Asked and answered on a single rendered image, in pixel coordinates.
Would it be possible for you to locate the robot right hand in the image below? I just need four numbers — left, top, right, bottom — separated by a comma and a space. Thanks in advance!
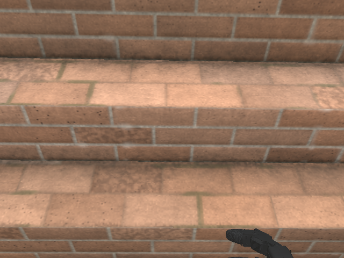
226, 228, 293, 258

